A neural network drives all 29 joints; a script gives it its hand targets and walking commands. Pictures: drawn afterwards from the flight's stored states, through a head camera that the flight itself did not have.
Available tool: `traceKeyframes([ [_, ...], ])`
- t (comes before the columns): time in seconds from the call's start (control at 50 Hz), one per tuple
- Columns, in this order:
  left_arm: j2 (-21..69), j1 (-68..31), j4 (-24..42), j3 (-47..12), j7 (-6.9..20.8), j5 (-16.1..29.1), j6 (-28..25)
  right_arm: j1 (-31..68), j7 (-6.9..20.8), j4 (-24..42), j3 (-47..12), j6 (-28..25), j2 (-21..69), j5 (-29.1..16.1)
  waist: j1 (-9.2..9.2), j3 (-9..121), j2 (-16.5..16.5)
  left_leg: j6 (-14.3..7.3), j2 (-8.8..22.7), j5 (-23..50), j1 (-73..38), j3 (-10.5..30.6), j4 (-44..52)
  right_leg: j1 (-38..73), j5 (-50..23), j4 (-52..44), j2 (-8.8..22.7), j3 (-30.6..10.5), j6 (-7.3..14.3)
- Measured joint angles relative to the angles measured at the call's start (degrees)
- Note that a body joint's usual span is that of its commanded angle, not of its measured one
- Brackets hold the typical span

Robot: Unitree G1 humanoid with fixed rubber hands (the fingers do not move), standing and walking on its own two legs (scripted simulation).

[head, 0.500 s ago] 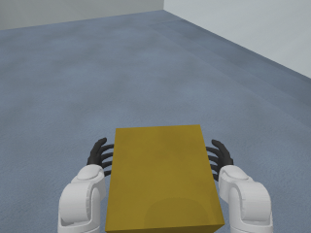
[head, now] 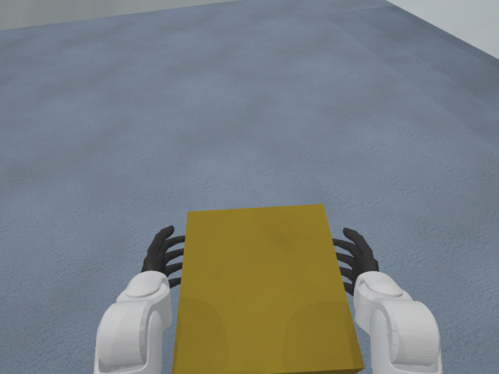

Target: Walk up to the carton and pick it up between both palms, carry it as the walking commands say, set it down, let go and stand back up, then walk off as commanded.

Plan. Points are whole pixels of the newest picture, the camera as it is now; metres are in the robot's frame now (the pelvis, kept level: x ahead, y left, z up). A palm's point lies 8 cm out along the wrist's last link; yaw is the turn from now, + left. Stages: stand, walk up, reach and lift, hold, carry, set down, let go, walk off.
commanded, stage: carry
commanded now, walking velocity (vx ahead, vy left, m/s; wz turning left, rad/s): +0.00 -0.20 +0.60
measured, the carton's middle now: (260, 308) +0.24 -0.01 +0.00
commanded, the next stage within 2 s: none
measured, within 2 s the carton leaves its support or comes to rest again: neither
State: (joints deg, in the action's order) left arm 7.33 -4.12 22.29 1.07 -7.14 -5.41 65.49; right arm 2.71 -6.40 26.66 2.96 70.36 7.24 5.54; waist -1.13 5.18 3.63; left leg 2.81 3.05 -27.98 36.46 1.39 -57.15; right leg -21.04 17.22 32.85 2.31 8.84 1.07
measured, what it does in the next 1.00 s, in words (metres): steps to the right, turning left: left foot, then right foot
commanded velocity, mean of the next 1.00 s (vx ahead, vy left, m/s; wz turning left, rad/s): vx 0.00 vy -0.20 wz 0.60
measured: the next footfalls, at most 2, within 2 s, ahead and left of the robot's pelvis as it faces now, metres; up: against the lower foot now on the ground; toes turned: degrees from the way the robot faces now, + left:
left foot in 0.22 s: +0.01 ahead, +0.06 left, +0.00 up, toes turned +20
right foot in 0.58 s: +0.10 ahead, -0.24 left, +0.00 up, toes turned +16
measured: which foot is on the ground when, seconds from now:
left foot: up 0.00-0.20, down 0.22-0.56, up 0.58-0.84, down 0.86-1.00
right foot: down 0.00-0.24, up 0.26-0.56, down 0.58-0.88, up 0.90-1.00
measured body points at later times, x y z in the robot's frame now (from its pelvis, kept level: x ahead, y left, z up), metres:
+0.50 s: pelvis +0.00 -0.09 +0.01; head +0.04 -0.07 +0.46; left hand +0.23 +0.13 +0.07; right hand +0.31 -0.15 +0.07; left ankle -0.02 +0.05 -0.73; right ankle +0.05 -0.23 -0.69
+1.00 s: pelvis +0.02 -0.20 +0.00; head +0.04 -0.18 +0.45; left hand +0.15 +0.09 +0.06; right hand +0.32 -0.15 +0.06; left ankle -0.04 -0.13 -0.73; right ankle +0.07 -0.30 -0.66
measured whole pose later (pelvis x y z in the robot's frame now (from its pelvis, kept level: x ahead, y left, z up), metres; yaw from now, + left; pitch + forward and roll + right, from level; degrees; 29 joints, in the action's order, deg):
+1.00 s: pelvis +0.02 -0.20 +0.00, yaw +37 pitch +6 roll -1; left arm 7.6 -8.6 18.1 5.3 -6.8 -5.7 67.0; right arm 7.1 -6.2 19.8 2.8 69.4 7.5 6.6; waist 1.0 3.0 -0.4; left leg -1.7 2.7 -17.1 22.1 -6.5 -33.6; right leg -34.2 25.1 63.0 3.7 6.8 -3.5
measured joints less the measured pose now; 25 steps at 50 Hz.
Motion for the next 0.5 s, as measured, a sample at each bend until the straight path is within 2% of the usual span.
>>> traceKeyframes([
  [0.04, 0.0, 0.6, -0.2, 0.4, 0.2, 0.1, 0.9, -0.4, -0.4, -0.4, -0.4, 1.0, 0.0, -0.3, -0.24, 0.1, 0.3, 0.2, 0.2, 1.7, 0.4, -2.4, -6.3, 1.3, 1.2, -0.2, 0.7, 1.8, 0.5],
  [0.12, 0.0, -0.6, 0.2, 1.5, 0.5, 0.4, 1.2, 0.6, -1.2, 0.0, -0.8, 1.1, 0.0, -0.5, 0.46, 0.7, -0.4, 0.3, 0.5, 0.5, -2.7, -6.4, -4.2, 2.0, 2.6, 0.8, 2.0, 5.7, 1.2],
  [0.18, 0.1, -2.4, -0.2, 2.7, 0.7, 0.4, 1.5, 2.6, -1.2, -0.8, -0.7, 1.4, 0.0, -0.2, 1.33, 1.0, -2.3, -1.2, -0.1, 0.2, -8.0, -8.7, 5.0, 2.1, 4.7, 3.2, 3.0, 8.5, 1.6],
  [0.22, 0.2, -3.6, -0.8, 3.3, 0.7, 0.1, 1.7, 4.1, -0.7, -2.0, -0.3, 1.3, 0.1, 0.2, 1.89, 1.1, -3.4, -2.3, -0.7, 6.1, -12.6, -10.0, 15.4, 1.5, 6.6, 5.9, 3.3, 10.3, 1.7],
  [0.24, 0.2, -3.9, -1.3, 3.8, 0.7, 0.0, 1.6, 4.8, -0.4, -3.1, -0.2, 1.0, 0.2, 0.4, 2.10, 1.1, -4.5, -3.8, -1.3, 7.2, -14.0, -10.5, 18.7, 0.7, 7.7, 8.0, 4.1, 10.4, 1.5],
  [0.26, 0.2, -3.8, -1.8, 4.2, 0.7, -0.1, 1.4, 5.3, 0.0, -4.6, -0.5, 0.4, 0.3, 1.0, 2.23, 0.9, -5.2, -4.7, -1.5, 7.2, -13.5, -10.3, 18.5, -1.2, 7.5, 11.6, 4.2, 9.0, 0.1],
  [0.3, 0.2, -3.6, -2.4, 4.7, 0.6, -0.4, 1.5, 5.6, 0.4, -6.6, -0.7, -0.2, 0.3, 1.3, 2.46, -0.5, -5.0, -5.2, -1.0, 7.5, -13.2, -9.7, 18.7, -6.1, 11.5, 22.4, 2.3, 3.4, -2.5],
  [0.34, 0.2, -3.8, -2.1, 4.5, 0.3, -0.2, 2.0, 4.8, 0.4, -6.2, -0.8, -0.6, 0.3, 1.2, 2.20, -2.1, -4.3, -4.7, -0.5, 9.3, -13.5, -8.3, 20.9, -10.2, 11.8, 29.5, 1.0, -0.6, -3.8],
  [0.36, 0.2, -4.1, -1.6, 4.2, 0.2, 0.0, 2.0, 4.1, 0.4, -5.2, -0.8, -1.0, 0.2, 1.1, 1.98, -2.8, -3.9, -4.2, -0.2, 10.5, -13.7, -7.4, 22.3, -11.4, 11.0, 30.1, 0.8, -1.8, -4.2],
  [0.42, 0.4, -5.2, -0.2, 3.6, 0.1, 0.3, 1.7, 3.0, 0.2, -2.1, -0.5, -1.9, 0.2, 0.7, 1.08, -4.0, -2.9, -3.0, 0.8, 13.4, -13.1, -4.5, 25.3, -12.9, 9.2, 25.7, 0.9, -4.1, -5.2],
  [0.5, 0.3, -4.3, 1.9, 2.3, 0.5, 0.3, 0.3, 2.3, -0.1, 1.3, -0.4, -2.0, 0.1, 0.3, 0.14, -3.3, -1.7, -0.7, 2.2, 15.4, -10.9, -0.9, 26.5, -11.2, 6.1, 15.3, 0.4, -5.7, -5.0],
])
